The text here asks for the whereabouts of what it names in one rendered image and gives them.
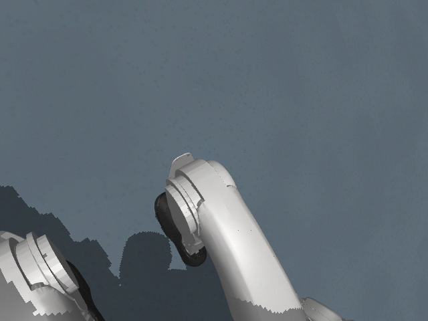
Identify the left robot foot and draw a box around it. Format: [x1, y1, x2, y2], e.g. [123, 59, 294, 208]
[66, 260, 105, 321]

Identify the right robot hand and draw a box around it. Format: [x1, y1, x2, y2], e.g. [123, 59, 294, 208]
[296, 294, 346, 321]

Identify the right robot foot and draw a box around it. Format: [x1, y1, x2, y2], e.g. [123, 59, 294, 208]
[154, 192, 207, 267]

